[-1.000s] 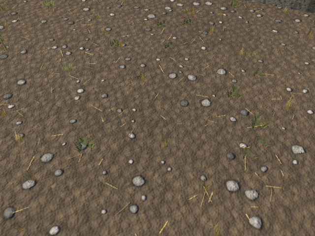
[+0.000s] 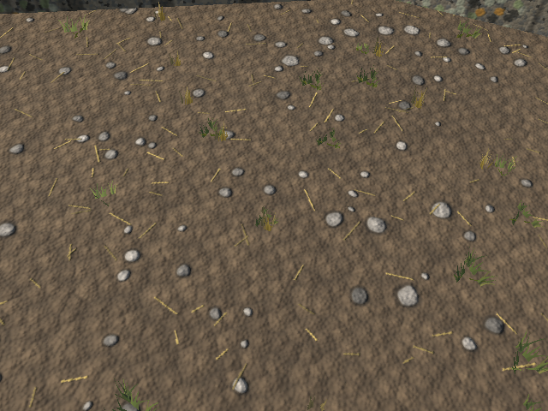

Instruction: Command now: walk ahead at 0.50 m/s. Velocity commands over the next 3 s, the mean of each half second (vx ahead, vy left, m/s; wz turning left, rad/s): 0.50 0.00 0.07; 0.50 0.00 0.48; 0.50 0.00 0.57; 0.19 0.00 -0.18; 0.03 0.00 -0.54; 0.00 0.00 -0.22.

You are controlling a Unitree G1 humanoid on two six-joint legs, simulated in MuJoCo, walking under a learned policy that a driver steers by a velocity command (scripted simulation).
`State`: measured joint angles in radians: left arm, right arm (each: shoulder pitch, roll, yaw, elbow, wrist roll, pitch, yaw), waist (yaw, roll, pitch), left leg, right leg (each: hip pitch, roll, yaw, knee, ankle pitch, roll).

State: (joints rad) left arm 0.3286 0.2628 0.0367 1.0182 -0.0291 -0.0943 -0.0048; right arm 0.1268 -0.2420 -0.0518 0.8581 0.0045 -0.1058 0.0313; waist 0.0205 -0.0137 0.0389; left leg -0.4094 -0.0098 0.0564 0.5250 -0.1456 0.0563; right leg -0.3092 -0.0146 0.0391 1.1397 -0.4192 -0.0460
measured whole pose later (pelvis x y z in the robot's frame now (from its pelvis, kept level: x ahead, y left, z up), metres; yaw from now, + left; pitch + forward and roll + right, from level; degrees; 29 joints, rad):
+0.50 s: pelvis +0.28 -0.04 -0.01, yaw +3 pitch +2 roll +1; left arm 0.00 0.23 0.05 0.85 0.00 -0.12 -0.03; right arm 0.42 -0.25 -0.06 1.01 0.02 -0.06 -0.01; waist -0.06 0.01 0.03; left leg -0.09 0.00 -0.03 0.72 -0.47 0.02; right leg -0.49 -0.02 -0.04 0.55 -0.10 -0.05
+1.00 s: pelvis +0.55 +0.02 -0.01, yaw +19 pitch +1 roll -2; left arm 0.31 0.27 0.09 0.98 -0.02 -0.05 0.02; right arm 0.07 -0.24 -0.08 0.75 0.03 -0.03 0.05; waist 0.04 0.02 0.04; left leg -0.52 0.03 0.08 0.61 -0.12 0.12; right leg 0.08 -0.08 -0.31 0.46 -0.48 0.06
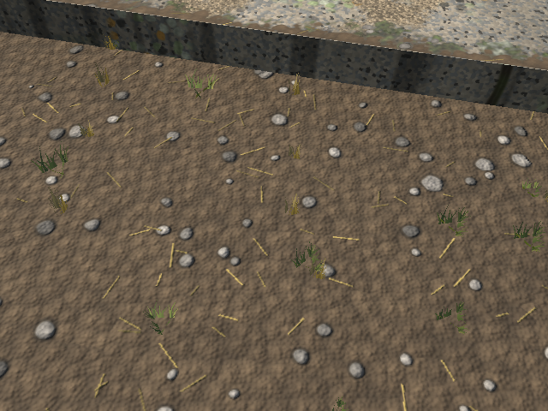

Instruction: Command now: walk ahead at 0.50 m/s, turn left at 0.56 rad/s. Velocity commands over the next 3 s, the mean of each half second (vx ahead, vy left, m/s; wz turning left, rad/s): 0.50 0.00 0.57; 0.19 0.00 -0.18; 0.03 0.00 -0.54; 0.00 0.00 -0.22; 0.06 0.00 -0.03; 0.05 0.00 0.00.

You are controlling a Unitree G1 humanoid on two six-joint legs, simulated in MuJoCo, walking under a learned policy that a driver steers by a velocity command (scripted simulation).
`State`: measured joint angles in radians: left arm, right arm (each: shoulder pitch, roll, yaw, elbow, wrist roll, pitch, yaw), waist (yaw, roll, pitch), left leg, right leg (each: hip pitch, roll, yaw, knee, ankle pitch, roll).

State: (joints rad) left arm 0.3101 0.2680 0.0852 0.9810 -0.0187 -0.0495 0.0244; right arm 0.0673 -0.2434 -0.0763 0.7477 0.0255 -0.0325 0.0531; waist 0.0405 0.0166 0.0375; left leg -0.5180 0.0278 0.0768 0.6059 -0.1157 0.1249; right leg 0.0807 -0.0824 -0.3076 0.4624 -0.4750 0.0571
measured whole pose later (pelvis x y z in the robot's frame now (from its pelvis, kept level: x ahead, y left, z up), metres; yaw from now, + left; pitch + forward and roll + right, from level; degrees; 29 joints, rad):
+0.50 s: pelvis +0.29 +0.00 +0.01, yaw +18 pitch +3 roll +0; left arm -0.01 0.27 0.06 0.76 0.00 -0.13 -0.03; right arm 0.39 -0.29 -0.09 0.78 0.02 -0.04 -0.02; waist -0.07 -0.02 0.00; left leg -0.07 -0.09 -0.22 0.53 -0.47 0.06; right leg -0.46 0.02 0.04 0.46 -0.03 -0.01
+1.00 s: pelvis +0.42 +0.05 +0.02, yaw +8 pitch +2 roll +0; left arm 0.21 0.32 0.08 0.80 -0.02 0.01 0.02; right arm 0.11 -0.26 -0.05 0.66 -0.03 -0.02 -0.03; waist 0.04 -0.03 0.02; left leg -0.33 -0.01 -0.03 0.48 -0.19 0.01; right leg -0.44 0.07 0.10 0.91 -0.52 0.03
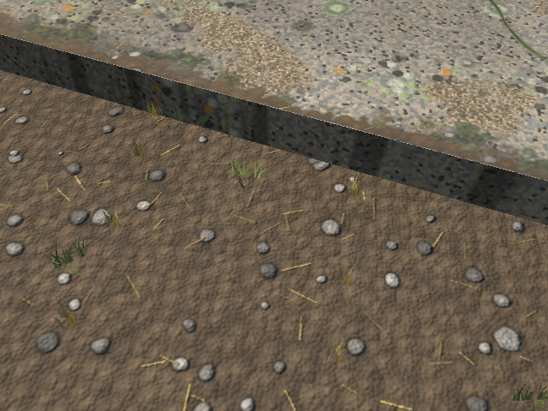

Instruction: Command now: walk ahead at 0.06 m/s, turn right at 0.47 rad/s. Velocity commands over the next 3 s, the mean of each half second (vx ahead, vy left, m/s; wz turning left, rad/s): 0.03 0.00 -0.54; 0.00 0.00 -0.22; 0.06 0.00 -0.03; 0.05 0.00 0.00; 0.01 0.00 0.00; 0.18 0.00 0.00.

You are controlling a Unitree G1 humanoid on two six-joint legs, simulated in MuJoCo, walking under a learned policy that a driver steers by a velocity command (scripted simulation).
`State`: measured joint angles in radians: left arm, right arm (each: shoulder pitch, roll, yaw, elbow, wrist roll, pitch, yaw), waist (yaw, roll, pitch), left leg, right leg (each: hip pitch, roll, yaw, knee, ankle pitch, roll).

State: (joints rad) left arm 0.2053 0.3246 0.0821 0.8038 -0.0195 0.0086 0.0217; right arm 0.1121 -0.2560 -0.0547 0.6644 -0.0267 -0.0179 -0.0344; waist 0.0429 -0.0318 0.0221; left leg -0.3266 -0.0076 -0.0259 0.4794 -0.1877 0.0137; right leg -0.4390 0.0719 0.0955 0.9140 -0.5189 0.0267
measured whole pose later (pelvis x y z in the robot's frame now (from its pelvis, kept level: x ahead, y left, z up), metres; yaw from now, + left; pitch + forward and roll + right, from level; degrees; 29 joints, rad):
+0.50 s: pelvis +0.01 -0.05 +0.00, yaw -17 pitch +3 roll +2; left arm 0.18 0.30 0.06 0.66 0.00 0.03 0.01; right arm 0.13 -0.33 -0.10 0.72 -0.01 0.01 -0.05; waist 0.00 0.03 0.05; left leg -0.55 0.01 -0.04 1.10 -0.40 -0.07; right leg -0.31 0.04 0.07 0.47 -0.20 -0.06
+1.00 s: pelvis +0.03 -0.02 +0.00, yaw -22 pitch -1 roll +0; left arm 0.20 0.26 0.04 0.74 0.01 0.03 0.01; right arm 0.17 -0.24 -0.03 0.73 -0.02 -0.03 -0.01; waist 0.01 -0.02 0.02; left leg -0.22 -0.01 -0.02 0.52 -0.29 0.00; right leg -0.25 0.06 0.13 0.53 -0.26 0.00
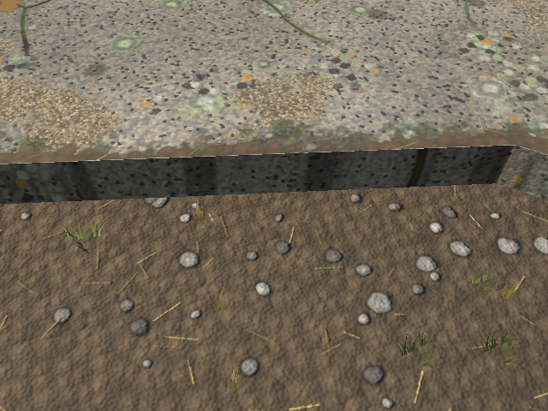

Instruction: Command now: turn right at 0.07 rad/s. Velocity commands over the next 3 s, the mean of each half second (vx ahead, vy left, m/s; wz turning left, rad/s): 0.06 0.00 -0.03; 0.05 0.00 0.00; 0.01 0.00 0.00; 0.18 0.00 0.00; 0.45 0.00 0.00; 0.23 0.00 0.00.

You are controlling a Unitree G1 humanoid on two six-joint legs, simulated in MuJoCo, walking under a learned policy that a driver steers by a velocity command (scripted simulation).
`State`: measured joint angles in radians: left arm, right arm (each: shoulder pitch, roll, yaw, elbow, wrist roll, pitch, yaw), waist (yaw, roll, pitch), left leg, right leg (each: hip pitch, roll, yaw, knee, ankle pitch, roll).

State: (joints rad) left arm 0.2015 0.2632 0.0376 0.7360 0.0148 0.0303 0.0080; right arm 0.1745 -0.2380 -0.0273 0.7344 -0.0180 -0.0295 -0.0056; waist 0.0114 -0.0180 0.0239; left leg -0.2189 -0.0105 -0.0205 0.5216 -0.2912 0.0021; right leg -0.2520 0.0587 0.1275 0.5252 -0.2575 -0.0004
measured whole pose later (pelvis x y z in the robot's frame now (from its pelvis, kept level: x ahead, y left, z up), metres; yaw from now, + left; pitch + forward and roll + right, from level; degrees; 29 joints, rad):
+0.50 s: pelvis +0.04 -0.01 +0.00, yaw +0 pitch -1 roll +1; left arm 0.25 0.25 0.05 0.80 0.00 -0.04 0.01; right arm 0.28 -0.26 -0.02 0.83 0.01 -0.02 -0.02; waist -0.01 0.01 0.02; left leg -0.16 -0.01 -0.02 0.54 -0.36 0.00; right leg -0.26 0.02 0.02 0.55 -0.24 -0.02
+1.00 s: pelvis +0.05 -0.02 +0.00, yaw +0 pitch -2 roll +0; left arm 0.15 0.26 0.04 0.94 0.00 0.00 0.01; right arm 0.19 -0.27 -0.03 0.96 0.00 0.02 -0.04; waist 0.00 0.01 0.04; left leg -0.08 0.03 -0.04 0.45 -0.34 -0.04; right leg -0.18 0.05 0.01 0.49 -0.28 -0.04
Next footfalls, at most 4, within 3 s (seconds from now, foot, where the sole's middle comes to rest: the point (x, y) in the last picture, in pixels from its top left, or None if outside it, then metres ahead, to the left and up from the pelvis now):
2.30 right None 0.40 -0.12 -0.77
2.76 left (245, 359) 0.64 0.10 -0.77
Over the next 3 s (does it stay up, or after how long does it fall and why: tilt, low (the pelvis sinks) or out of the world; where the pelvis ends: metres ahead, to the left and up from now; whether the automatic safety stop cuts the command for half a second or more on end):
stays up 0.51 0.01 0.00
